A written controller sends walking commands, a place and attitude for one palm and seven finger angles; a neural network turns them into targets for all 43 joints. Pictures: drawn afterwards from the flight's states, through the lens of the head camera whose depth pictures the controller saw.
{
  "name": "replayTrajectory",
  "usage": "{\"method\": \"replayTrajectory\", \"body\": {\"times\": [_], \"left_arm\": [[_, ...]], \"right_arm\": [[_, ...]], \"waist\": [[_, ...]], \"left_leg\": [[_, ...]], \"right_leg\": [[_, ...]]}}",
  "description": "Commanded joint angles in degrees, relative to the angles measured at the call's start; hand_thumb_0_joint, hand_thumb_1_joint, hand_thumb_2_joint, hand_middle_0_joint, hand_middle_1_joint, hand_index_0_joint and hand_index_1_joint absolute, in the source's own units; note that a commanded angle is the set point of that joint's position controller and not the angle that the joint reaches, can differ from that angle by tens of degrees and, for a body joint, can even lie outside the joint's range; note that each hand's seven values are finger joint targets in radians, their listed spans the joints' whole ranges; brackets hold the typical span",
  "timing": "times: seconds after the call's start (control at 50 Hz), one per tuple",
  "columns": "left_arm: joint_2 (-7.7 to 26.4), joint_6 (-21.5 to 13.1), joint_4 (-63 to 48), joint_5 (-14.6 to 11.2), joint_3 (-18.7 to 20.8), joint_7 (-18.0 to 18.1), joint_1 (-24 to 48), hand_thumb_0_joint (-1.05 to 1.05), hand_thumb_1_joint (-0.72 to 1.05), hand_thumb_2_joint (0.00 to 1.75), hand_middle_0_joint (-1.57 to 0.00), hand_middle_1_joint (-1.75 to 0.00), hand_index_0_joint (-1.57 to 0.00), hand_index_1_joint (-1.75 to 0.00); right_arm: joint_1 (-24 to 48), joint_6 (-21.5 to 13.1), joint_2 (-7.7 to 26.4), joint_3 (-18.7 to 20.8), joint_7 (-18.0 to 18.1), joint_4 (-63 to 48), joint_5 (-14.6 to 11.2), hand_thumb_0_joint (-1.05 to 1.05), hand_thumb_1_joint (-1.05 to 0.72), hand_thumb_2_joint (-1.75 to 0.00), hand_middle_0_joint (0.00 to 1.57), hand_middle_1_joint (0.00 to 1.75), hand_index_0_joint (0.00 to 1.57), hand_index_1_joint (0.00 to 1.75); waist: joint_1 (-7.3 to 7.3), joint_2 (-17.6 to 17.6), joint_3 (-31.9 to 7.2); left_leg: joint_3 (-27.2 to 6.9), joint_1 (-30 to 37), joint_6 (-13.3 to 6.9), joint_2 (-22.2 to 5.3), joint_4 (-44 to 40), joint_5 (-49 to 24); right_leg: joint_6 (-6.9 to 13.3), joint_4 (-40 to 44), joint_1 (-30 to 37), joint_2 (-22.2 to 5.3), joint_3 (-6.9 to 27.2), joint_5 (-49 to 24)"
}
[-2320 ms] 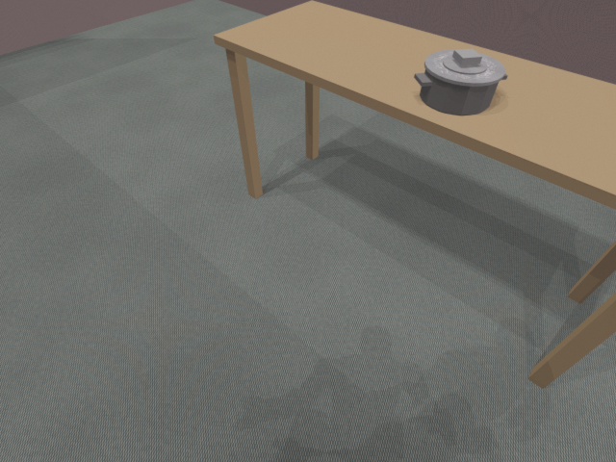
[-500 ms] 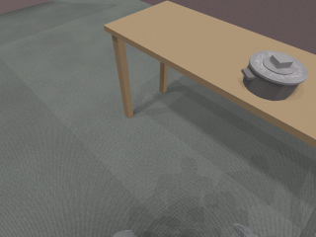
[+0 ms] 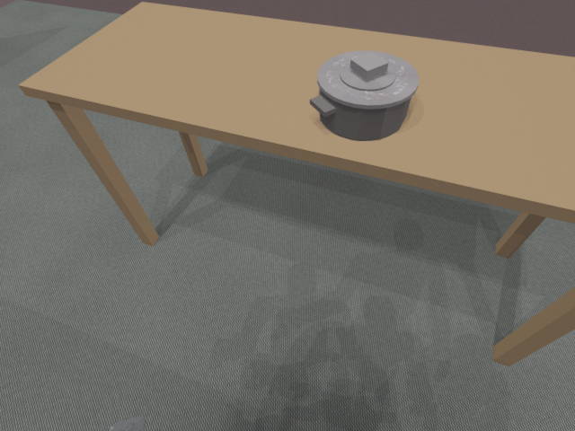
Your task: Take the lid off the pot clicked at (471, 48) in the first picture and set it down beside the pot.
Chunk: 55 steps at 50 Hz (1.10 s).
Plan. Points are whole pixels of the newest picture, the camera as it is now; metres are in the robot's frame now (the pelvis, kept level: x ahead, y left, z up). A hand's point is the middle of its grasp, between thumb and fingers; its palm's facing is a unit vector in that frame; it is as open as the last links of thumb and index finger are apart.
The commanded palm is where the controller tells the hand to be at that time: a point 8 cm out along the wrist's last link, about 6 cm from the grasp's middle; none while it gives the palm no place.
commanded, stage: turn to face it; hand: left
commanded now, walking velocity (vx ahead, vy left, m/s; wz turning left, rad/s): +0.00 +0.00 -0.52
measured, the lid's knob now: (368, 65) +0.72 -0.13 +0.12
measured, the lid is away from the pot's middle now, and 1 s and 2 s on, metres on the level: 0.00 0.00 0.00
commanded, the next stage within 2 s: take the last steps up to it in 0.52 s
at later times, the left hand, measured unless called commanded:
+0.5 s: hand (164, 430) +0.14 +0.21 -0.15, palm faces -0.16 -0.97 -0.20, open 7.4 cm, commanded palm none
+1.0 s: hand out of the picture +0.11 +0.14 -0.14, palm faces -0.28 -0.94 -0.19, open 7.4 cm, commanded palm none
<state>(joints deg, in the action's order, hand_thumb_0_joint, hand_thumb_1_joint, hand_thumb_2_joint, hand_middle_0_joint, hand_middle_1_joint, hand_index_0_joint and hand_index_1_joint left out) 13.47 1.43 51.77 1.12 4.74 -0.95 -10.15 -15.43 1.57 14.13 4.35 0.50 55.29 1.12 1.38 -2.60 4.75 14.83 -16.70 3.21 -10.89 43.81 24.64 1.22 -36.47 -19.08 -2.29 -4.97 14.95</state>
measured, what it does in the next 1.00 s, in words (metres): steps on the spot, turning right: left foot, then right foot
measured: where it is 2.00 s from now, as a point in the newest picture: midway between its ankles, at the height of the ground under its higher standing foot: (320, 425)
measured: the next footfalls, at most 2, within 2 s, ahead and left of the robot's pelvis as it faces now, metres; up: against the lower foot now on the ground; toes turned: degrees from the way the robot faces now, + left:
left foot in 0.40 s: +0.07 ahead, +0.13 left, +0.00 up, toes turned -6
right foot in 0.78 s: +0.02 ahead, -0.10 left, +0.00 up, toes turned -23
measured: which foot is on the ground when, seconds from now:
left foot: up 0.00-0.38, down 0.40-0.78, up 0.80-1.00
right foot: down 0.00-0.40, up 0.42-0.76, down 0.78-1.00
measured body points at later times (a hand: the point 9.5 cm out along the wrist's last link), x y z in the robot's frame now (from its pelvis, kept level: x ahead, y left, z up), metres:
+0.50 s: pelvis +0.02 +0.03 +0.02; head +0.05 +0.05 +0.46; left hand +0.15 +0.26 -0.14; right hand +0.03 -0.22 -0.12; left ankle +0.03 +0.13 -0.72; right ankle -0.01 -0.09 -0.67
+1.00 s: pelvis +0.07 -0.02 +0.02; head +0.08 -0.04 +0.47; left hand +0.13 +0.19 -0.13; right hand -0.01 -0.25 -0.14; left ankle +0.13 +0.10 -0.66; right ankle -0.02 -0.08 -0.72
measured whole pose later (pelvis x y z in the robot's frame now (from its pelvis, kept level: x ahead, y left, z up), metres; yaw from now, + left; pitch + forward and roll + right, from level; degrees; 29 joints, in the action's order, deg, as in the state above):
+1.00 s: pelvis +0.07 -0.02 +0.02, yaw -19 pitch +1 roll +0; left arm 6.8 -2.6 60.7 0.9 1.9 0.6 -20.4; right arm -16.1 0.7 11.6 3.5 -0.4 60.8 1.6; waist 1.1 -2.0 1.0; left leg 4.9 -28.8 2.5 -6.1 56.4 18.7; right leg 2.6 -21.0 -4.8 1.2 -4.2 16.9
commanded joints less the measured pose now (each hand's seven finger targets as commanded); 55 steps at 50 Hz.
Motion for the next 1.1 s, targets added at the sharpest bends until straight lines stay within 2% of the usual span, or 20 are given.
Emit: {"method": "replayTrajectory", "body": {"times": [0.0,0.02,0.08,0.24,0.32,0.34,0.38,0.4,0.46,0.5,0.6,0.66,0.72,0.74,0.76,0.78,0.8,0.86,0.94,1.08], "left_arm": [[13.96,-0.76,-1.76,-0.43,3.2,2.06,-7.5,0.0,0.9,0.9,-0.2,-0.3,-0.2,-0.3],[11.63,-0.56,-3.02,-0.42,2.68,2.08,-3.62,0.0,0.9,0.9,-0.2,-0.3,-0.2,-0.3],[9.55,-0.88,-4.32,-0.12,1.73,1.89,1.33,0.0,0.9,0.9,-0.2,-0.3,-0.2,-0.3],[10.61,-0.49,-3.54,0.14,2.08,1.57,-0.74,0.0,0.9,0.9,-0.2,-0.3,-0.2,-0.3],[9.98,0.17,-3.86,-0.34,2.14,1.59,1.97,0.0,0.9,0.9,-0.2,-0.3,-0.2,-0.3],[8.35,0.38,-3.99,-0.65,1.86,1.49,1.86,0.0,0.9,0.9,-0.2,-0.3,-0.2,-0.3],[2.88,0.74,-5.56,-0.68,0.99,0.98,-0.33,0.0,0.9,0.9,-0.2,-0.3,-0.2,-0.3],[4.81,0.81,-5.31,0.06,1.16,0.91,1.13,0.0,0.9,0.9,-0.2,-0.3,-0.2,-0.3],[4.33,0.71,-1.92,0.0,1.68,0.07,-2.24,0.0,0.9,0.9,-0.2,-0.3,-0.2,-0.3],[3.08,0.99,-1.19,-0.19,1.07,0.1,-2.18,0.0,0.9,0.9,-0.2,-0.3,-0.2,-0.3],[0.78,0.94,-0.99,-0.29,-0.32,0.48,0.6,0.0,0.9,0.9,-0.2,-0.3,-0.2,-0.3],[0.11,0.25,-0.47,-0.15,-0.71,0.12,-0.35,0.0,0.9,0.9,-0.2,-0.3,-0.2,-0.3],[0.66,-0.8,2.22,0.33,-0.14,-0.32,-6.64,0.0,0.9,0.9,-0.2,-0.3,-0.2,-0.3],[3.46,-1.52,3.74,0.67,0.39,0.15,-10.69,0.0,0.9,0.9,-0.2,-0.3,-0.2,-0.3],[9.47,-2.09,4.75,0.65,1.45,1.06,-14.8,0.0,0.9,0.9,-0.2,-0.3,-0.2,-0.3],[9.17,-2.21,5.35,-0.43,1.29,1.66,-17.61,0.0,0.9,0.9,-0.2,-0.3,-0.2,-0.3],[7.84,-2.61,5.64,-0.2,1.2,1.86,-15.32,0.0,0.9,0.9,-0.2,-0.3,-0.2,-0.3],[2.04,-3.96,4.93,-0.08,-0.52,2.11,-9.76,0.0,0.9,0.9,-0.2,-0.3,-0.2,-0.3],[1.97,-5.34,7.54,-0.11,-1.13,2.01,-13.64,0.0,0.9,0.9,-0.2,-0.3,-0.2,-0.3],[3.0,-5.24,10.28,0.35,-0.99,2.5,-14.7,0.0,0.9,0.9,-0.2,-0.3,-0.2,-0.3]], "right_arm": [[5.2,-0.25,3.62,0.3,0.95,-7.25,-0.47,0.0,-0.9,-0.9,0.2,0.3,0.2,0.3],[4.97,-0.11,4.42,0.5,0.91,-6.48,-0.19,0.0,-0.9,-0.9,0.2,0.3,0.2,0.3],[0.79,-0.21,3.58,0.23,0.66,-4.07,0.15,0.0,-0.9,-0.9,0.2,0.3,0.2,0.3],[2.64,-0.68,3.12,-0.16,1.0,-5.62,-0.43,0.0,-0.9,-0.9,0.2,0.3,0.2,0.3],[-2.97,-1.44,2.75,-0.48,1.53,-4.26,-0.71,0.0,-0.9,-0.9,0.2,0.3,0.2,0.3],[-4.39,-1.83,3.46,-0.38,1.72,-3.8,-0.66,0.0,-0.9,-0.9,0.2,0.3,0.2,0.3],[-4.22,-1.87,11.2,0.63,1.58,-5.6,0.33,0.0,-0.9,-0.9,0.2,0.3,0.2,0.3],[-3.12,-2.05,10.33,0.4,1.83,-5.67,0.56,0.0,-0.9,-0.9,0.2,0.3,0.2,0.3],[3.14,-2.51,5.1,-1.11,2.33,-6.13,0.35,0.0,-0.9,-0.9,0.2,0.3,0.2,0.3],[1.4,-2.66,4.65,-1.17,2.29,-5.01,0.31,0.0,-0.9,-0.9,0.2,0.3,0.2,0.3],[-3.99,-2.2,5.44,-0.11,2.07,-1.27,0.27,0.0,-0.9,-0.9,0.2,0.3,0.2,0.3],[-4.97,-2.12,6.4,0.44,1.6,0.07,0.62,0.0,-0.9,-0.9,0.2,0.3,0.2,0.3],[-3.38,-2.23,6.0,0.49,1.21,0.81,0.32,0.0,-0.9,-0.9,0.2,0.3,0.2,0.3],[-2.66,-2.45,3.46,-0.1,0.88,0.47,-0.21,0.0,-0.9,-0.9,0.2,0.3,0.2,0.3],[0.04,-2.41,-1.36,-1.45,0.29,-1.89,-0.55,0.0,-0.9,-0.9,0.2,0.3,0.2,0.3],[4.92,-1.98,2.52,-0.94,0.26,-3.1,0.25,0.0,-0.9,-0.9,0.2,0.3,0.2,0.3],[6.43,-1.96,1.68,-0.61,-0.11,-2.74,0.23,0.0,-0.9,-0.9,0.2,0.3,0.2,0.3],[1.06,-2.37,0.2,-0.34,-0.76,0.98,0.63,0.0,-0.9,-0.9,0.2,0.3,0.2,0.3],[1.73,-2.67,-1.3,-0.77,-0.81,1.52,0.27,0.0,-0.9,-0.9,0.2,0.3,0.2,0.3],[6.76,-3.76,-2.29,-1.15,-1.3,0.01,-0.29,0.0,-0.9,-0.9,0.2,0.3,0.2,0.3]], "waist": [[-4.99,17.7,-8.27],[-3.7,15.52,-5.91],[-0.55,9.84,-6.94],[-2.1,11.68,-7.5],[0.57,11.41,-8.02],[1.06,8.72,-7.81],[0.46,-15.34,-5.03],[1.29,-12.81,-3.5],[-2.23,-4.81,-3.86],[-1.46,-6.18,-4.78],[1.39,-6.26,-5.53],[1.69,-7.47,-5.65],[-1.7,-3.89,-5.0],[-3.76,4.88,-5.33],[-5.72,21.95,-2.62],[-7.65,15.84,-1.06],[-6.08,15.48,1.66],[-1.12,7.99,1.97],[-1.41,8.49,-0.9],[-2.2,10.22,1.34]], "left_leg": [[-14.13,-19.83,0.7,2.73,24.47,6.96],[-15.17,-19.4,0.86,2.2,24.56,2.65],[-13.02,-13.83,1.77,3.29,19.06,-2.85],[-12.36,-8.85,1.22,6.81,3.88,-0.48],[-11.25,2.71,-0.15,8.46,-12.61,-8.05],[-12.35,8.51,-0.87,7.41,-19.25,-11.8],[-34.78,9.88,-9.94,-13.02,-31.08,-13.96],[-36.61,5.84,-12.35,-14.66,-32.06,-14.87],[-21.33,6.42,-11.0,-6.6,-28.52,-25.54],[-16.32,8.89,-10.43,-4.42,-26.98,-32.84],[-14.49,14.3,-12.07,-6.23,-23.48,-42.68],[-16.33,12.59,-12.05,-7.93,-24.13,-28.08],[-13.52,2.91,-8.15,-5.25,-18.92,-8.44],[-8.76,-6.28,-5.34,-1.32,-9.68,-1.08],[-3.43,-21.84,-1.83,6.62,6.33,11.32],[-11.29,-22.88,-2.71,5.48,13.55,9.77],[-13.2,-24.12,-3.12,4.95,17.55,5.44],[-12.17,-19.37,-1.78,3.37,17.53,-4.15],[-10.02,-18.64,-0.4,4.35,11.98,-7.28],[-9.04,-11.84,-2.23,5.84,-1.6,-7.47]], "right_leg": [[11.11,18.75,13.31,-18.21,26.26,-18.44],[10.34,19.97,9.89,-16.07,23.41,-11.79],[9.06,17.77,7.69,-11.14,16.18,-17.54],[10.49,16.49,9.41,-10.25,21.32,-19.64],[7.58,12.9,4.61,-7.89,21.96,-17.73],[5.34,10.19,0.56,-5.39,20.71,-15.05],[-1.17,-10.07,-12.94,6.18,6.35,15.62],[-1.91,-20.08,-13.19,4.0,8.87,16.8],[-2.72,-29.26,-12.14,1.83,7.92,8.67],[-3.53,-26.39,-11.13,1.37,6.58,7.46],[-3.39,-11.02,-6.22,0.72,2.22,11.6],[-1.88,-4.36,-2.04,1.54,0.47,12.51],[-0.42,11.15,11.42,2.35,-1.12,2.27],[2.14,17.67,20.31,-3.84,7.1,5.32],[8.77,27.05,25.0,-17.67,29.84,12.86],[11.85,29.89,18.05,-20.37,33.19,18.73],[12.29,30.85,14.62,-18.37,32.42,21.59],[10.54,26.85,11.3,-12.64,17.49,1.89],[10.04,23.5,16.42,-11.22,11.5,-20.14],[8.71,21.13,15.54,-12.08,10.57,-24.47]]}}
